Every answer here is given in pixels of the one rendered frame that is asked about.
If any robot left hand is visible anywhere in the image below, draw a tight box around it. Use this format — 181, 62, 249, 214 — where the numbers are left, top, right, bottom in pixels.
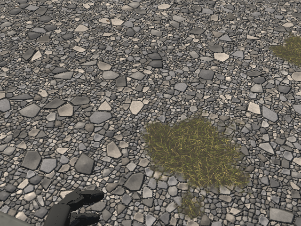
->
43, 188, 110, 226

